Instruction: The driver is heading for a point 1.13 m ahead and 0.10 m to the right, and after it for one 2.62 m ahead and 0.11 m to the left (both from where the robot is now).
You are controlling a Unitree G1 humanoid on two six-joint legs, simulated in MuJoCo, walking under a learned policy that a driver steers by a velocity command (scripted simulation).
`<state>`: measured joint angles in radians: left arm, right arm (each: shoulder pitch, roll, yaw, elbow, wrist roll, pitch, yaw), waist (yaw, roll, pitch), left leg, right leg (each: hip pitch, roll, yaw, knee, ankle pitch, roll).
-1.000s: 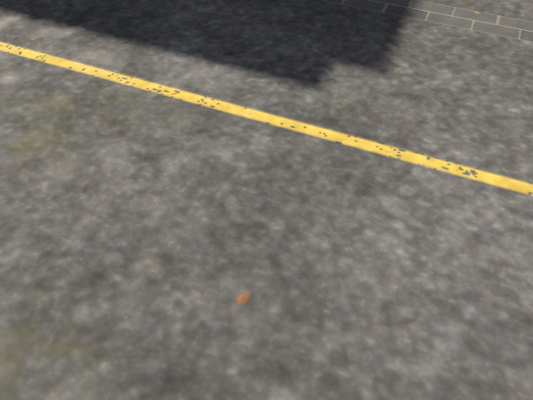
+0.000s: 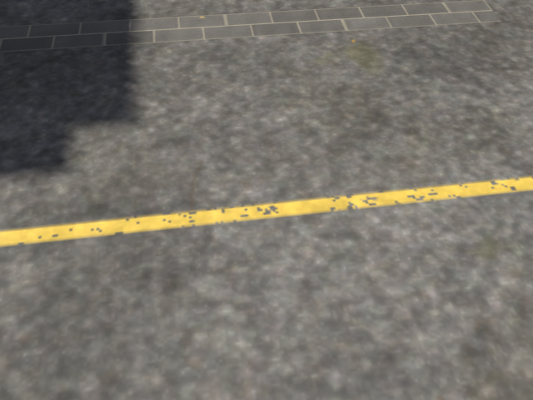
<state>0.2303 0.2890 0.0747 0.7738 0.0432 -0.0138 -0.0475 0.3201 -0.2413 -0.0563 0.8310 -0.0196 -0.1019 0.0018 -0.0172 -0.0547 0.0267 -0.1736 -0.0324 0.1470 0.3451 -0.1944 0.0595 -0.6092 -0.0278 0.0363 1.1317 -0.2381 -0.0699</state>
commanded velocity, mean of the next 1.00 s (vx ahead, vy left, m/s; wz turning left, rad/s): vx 0.50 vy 0.00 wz -0.36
